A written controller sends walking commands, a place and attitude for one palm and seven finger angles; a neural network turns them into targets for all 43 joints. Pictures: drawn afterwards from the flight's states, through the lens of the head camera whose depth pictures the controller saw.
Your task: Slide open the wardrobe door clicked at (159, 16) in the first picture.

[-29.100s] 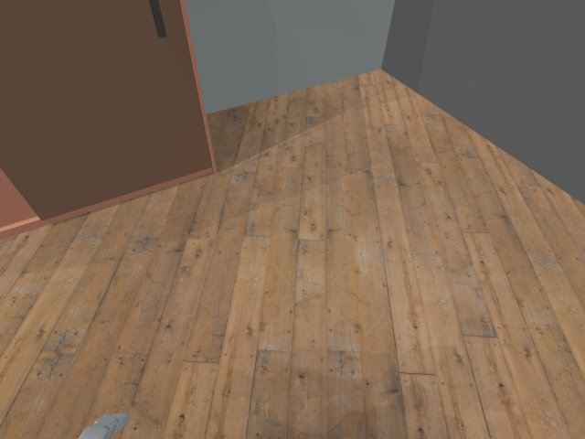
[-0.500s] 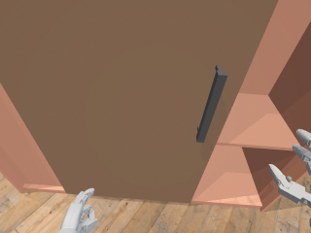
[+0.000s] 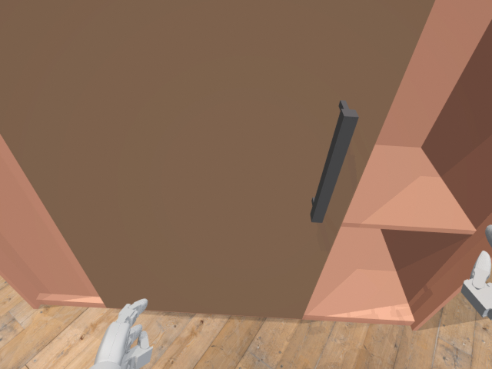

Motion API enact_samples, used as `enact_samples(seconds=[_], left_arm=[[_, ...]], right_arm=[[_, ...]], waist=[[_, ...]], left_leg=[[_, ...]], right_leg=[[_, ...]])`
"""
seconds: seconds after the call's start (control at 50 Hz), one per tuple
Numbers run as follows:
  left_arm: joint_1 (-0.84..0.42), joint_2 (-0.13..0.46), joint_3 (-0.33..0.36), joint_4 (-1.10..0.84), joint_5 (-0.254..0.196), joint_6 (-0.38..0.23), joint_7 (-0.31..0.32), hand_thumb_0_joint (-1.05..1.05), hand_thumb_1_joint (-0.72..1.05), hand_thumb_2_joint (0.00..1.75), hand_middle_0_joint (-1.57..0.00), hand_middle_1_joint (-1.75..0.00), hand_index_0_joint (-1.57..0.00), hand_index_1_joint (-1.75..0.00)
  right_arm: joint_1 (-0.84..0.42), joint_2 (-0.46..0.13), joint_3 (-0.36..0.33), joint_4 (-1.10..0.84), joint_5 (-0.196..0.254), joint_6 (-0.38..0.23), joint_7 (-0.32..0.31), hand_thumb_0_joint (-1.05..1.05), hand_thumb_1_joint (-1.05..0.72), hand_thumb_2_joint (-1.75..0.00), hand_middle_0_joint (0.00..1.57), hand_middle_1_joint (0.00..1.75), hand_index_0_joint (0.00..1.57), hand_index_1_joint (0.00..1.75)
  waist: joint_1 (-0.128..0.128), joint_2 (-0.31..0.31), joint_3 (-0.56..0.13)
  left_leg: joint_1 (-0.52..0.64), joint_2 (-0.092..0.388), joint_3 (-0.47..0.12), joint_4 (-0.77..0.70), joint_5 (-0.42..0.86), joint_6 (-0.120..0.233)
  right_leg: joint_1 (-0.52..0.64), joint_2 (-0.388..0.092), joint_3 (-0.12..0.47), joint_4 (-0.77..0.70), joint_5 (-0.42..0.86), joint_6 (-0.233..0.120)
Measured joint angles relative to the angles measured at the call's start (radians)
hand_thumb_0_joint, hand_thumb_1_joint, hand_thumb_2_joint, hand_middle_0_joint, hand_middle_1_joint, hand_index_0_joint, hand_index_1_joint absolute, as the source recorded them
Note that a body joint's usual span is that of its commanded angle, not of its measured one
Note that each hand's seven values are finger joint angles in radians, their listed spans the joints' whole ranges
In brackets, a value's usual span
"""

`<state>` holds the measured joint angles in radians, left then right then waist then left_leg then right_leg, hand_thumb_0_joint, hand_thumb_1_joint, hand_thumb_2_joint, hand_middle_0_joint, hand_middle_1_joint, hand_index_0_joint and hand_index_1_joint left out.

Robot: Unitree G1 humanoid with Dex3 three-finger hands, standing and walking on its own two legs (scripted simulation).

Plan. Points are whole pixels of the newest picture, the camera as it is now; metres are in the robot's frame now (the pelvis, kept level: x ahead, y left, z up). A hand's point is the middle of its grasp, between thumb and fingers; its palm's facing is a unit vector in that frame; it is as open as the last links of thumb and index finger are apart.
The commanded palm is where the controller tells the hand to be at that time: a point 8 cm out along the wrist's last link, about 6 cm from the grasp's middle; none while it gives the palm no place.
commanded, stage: step back with the hand held close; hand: right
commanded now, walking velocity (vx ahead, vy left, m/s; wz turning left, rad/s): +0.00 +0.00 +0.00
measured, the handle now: (328, 167) +0.48 -0.18 +0.09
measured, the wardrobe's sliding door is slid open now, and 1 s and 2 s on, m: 0.47 0.47 0.47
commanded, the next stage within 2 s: stop stepping back and stand still in 1.32 s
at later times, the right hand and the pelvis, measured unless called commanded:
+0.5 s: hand (475, 292) +0.18 -0.27 +0.15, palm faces +0.35 +0.81 -0.47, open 7.4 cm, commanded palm +0.12 -0.32 +0.17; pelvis -0.03 -0.02 -0.01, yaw +1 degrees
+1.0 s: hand out of the picture +0.10 -0.31 +0.17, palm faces +0.47 +0.77 -0.42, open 7.4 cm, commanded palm +0.02 -0.34 +0.17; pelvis -0.11 -0.03 -0.01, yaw -3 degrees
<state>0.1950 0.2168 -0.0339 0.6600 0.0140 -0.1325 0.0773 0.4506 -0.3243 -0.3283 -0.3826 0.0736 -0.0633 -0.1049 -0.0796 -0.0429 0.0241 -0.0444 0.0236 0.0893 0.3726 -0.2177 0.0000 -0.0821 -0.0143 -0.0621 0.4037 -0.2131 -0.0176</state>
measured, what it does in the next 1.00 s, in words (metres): walks backwards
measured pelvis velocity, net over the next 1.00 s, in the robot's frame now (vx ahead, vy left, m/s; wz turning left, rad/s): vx -0.11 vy -0.03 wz -0.06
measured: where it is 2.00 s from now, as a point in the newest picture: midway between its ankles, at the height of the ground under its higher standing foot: outside the picture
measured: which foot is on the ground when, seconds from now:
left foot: down 0.00-0.88, up 0.90-1.00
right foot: down 0.00-1.00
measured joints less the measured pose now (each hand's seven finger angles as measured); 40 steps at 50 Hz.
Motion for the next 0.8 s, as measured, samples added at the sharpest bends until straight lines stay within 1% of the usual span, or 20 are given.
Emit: enact_samples(seconds=[0.14, 0.16, 0.2, 0.26, 0.36, 0.44, 0.52, 0.58, 0.64, 0.7, 0.76, 0.8], left_arm=[[0.003, 0.005, 0.005, 0.006, -0.001, -0.001, 0.003, 0.01, 0.9, 0.9, -0.2, -0.3, -0.2, -0.3], [0.005, 0.007, 0.004, -0.001, -0.004, 0.006, 0.002, 0.01, 0.9, 0.9, -0.2, -0.3, -0.2, -0.3], [0.002, 0.011, 0.002, -0.012, -0.005, 0.023, -0.001, 0.01, 0.9, 0.9, -0.2, -0.3, -0.2, -0.3], [-0.012, 0.016, 0.005, -0.033, -0.003, 0.047, -0.005, 0.01, 0.9, 0.9, -0.2, -0.3, -0.2, -0.3], [-0.024, 0.027, 0.022, -0.074, -0.006, 0.079, -0.003, 0.01, 0.9, 0.9, -0.2, -0.3, -0.2, -0.3], [-0.021, 0.02, 0.032, -0.1, -0.011, 0.1, 0.004, 0.01, 0.9, 0.9, -0.2, -0.3, -0.2, -0.3], [-0.012, 0.008, 0.03, -0.117, -0.014, 0.105, 0.009, 0.01, 0.9, 0.9, -0.2, -0.3, -0.2, -0.3], [-0.006, 0.002, 0.024, -0.124, -0.014, 0.094, 0.008, 0.01, 0.9, 0.9, -0.2, -0.3, -0.2, -0.3], [-0.001, 0.001, 0.018, -0.128, -0.015, 0.077, 0.006, 0.01, 0.9, 0.9, -0.2, -0.3, -0.2, -0.3], [0.006, 0.002, 0.015, -0.124, -0.016, 0.06, 0.003, 0.01, 0.9, 0.9, -0.2, -0.3, -0.2, -0.3], [0.019, 0.0, 0.015, -0.111, -0.011, 0.047, -0.001, 0.01, 0.9, 0.9, -0.2, -0.3, -0.2, -0.3], [0.026, 0.0, 0.013, -0.099, -0.008, 0.039, -0.004, 0.01, 0.9, 0.9, -0.2, -0.3, -0.2, -0.3]], right_arm=[[-0.004, -0.004, -0.006, 0.008, 0.003, -0.01, 0.002, 0.01, -0.89, -0.89, 0.21, 0.3, 0.21, 0.3], [-0.012, -0.007, -0.012, 0.011, 0.0, -0.012, 0.004, 0.01, -0.89, -0.89, 0.21, 0.3, 0.21, 0.3], [-0.025, -0.016, -0.035, 0.018, -0.006, -0.037, 0.0, 0.01, -0.89, -0.89, 0.21, 0.3, 0.21, 0.3], [-0.025, -0.024, -0.059, 0.006, -0.015, -0.064, -0.008, 0.01, -0.89, -0.89, 0.21, 0.3, 0.21, 0.3], [0.038, -0.025, -0.04, -0.046, -0.02, -0.075, -0.007, 0.01, -0.89, -0.89, 0.21, 0.3, 0.21, 0.3], [0.092, -0.06, -0.042, -0.098, -0.021, -0.078, -0.003, 0.01, -0.89, -0.89, 0.21, 0.3, 0.21, 0.3], [0.102, -0.104, -0.08, -0.129, -0.02, -0.095, -0.009, 0.01, -0.89, -0.89, 0.21, 0.3, 0.21, 0.3], [0.09, -0.115, -0.107, -0.131, -0.024, -0.112, -0.015, 0.01, -0.89, -0.89, 0.21, 0.3, 0.21, 0.3], [0.071, -0.1, -0.118, -0.113, -0.033, -0.129, -0.021, 0.01, -0.89, -0.89, 0.21, 0.3, 0.21, 0.3], [0.052, -0.069, -0.11, -0.088, -0.047, -0.14, -0.024, 0.01, -0.89, -0.89, 0.21, 0.3, 0.21, 0.3], [0.043, -0.044, -0.093, -0.082, -0.057, -0.147, -0.027, 0.01, -0.89, -0.89, 0.21, 0.3, 0.21, 0.3], [0.043, -0.035, -0.08, -0.097, -0.057, -0.153, -0.034, 0.01, -0.89, -0.89, 0.21, 0.3, 0.21, 0.3]], waist=[[0.005, -0.006, 0.004], [0.007, -0.008, 0.0], [0.017, -0.009, -0.011], [0.033, -0.004, -0.011], [0.055, 0.007, 0.001], [0.067, 0.027, 0.007], [0.067, 0.051, 0.009], [0.062, 0.061, 0.008], [0.058, 0.057, 0.007], [0.056, 0.045, 0.003], [0.052, 0.045, -0.001], [0.049, 0.054, -0.001]], left_leg=[[0.006, -0.004, 0.0, -0.008, 0.005, 0.003], [0.0, -0.007, 0.004, -0.011, 0.007, 0.003], [-0.026, -0.014, 0.013, -0.015, 0.014, 0.004], [-0.072, -0.018, 0.014, -0.011, 0.025, 0.004], [-0.141, -0.005, -0.004, 0.02, 0.03, -0.009], [-0.181, 0.008, -0.017, 0.053, 0.028, -0.018], [-0.212, 0.018, -0.023, 0.086, 0.027, -0.024], [-0.236, 0.024, -0.025, 0.115, 0.027, -0.025], [-0.258, 0.026, -0.022, 0.143, 0.028, -0.025], [-0.278, 0.019, -0.016, 0.159, 0.034, -0.025], [-0.292, 0.011, -0.014, 0.156, 0.044, -0.018], [-0.304, 0.01, -0.014, 0.153, 0.055, -0.013]], right_leg=[[0.006, -0.003, 0.001, -0.007, 0.006, 0.003], [-0.006, -0.006, 0.004, 0.0, 0.005, 0.003], [-0.049, -0.013, 0.013, 0.024, 0.0, 0.003], [-0.103, -0.019, 0.015, 0.047, -0.001, 0.002], [-0.156, -0.008, -0.003, 0.056, 0.007, -0.011], [-0.182, 0.003, -0.016, 0.068, 0.012, -0.022], [-0.205, 0.011, -0.022, 0.084, 0.018, -0.03], [-0.224, 0.015, -0.024, 0.102, 0.024, -0.036], [-0.249, 0.014, -0.021, 0.132, 0.024, -0.04], [-0.283, 0.009, -0.011, 0.171, 0.014, -0.044], [-0.317, 0.008, 0.004, 0.211, -0.043, -0.041], [-0.34, 0.014, 0.016, 0.234, -0.084, -0.029]])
